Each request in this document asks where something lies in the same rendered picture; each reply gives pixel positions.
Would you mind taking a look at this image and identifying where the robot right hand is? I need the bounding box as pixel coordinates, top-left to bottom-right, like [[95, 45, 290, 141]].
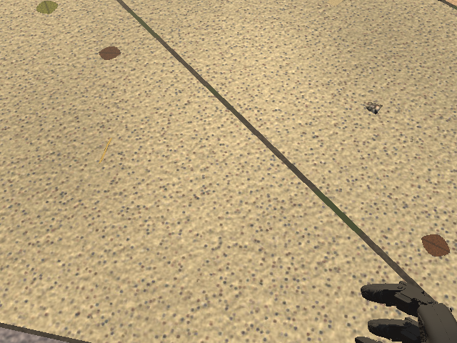
[[355, 281, 457, 343]]

